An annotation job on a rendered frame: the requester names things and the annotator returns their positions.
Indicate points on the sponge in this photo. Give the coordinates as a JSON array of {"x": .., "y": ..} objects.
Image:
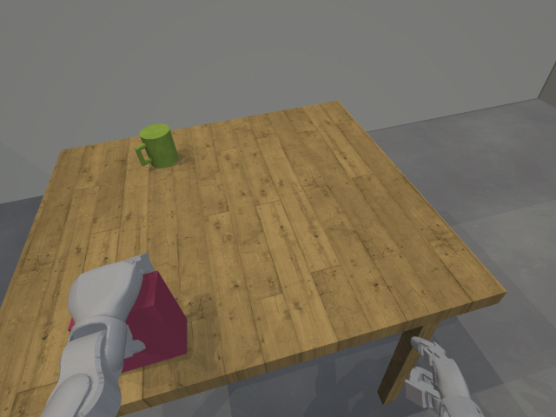
[{"x": 157, "y": 320}]

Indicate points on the left robot hand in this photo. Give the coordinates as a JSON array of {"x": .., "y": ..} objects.
[{"x": 110, "y": 290}]

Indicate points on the right robot hand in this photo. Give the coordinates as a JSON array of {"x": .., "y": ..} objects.
[{"x": 427, "y": 389}]

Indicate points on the robot left forearm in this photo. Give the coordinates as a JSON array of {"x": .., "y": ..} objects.
[{"x": 89, "y": 370}]

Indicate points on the robot right forearm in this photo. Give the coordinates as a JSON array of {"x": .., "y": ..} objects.
[{"x": 459, "y": 406}]

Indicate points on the table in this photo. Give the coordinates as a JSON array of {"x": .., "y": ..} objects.
[{"x": 283, "y": 237}]

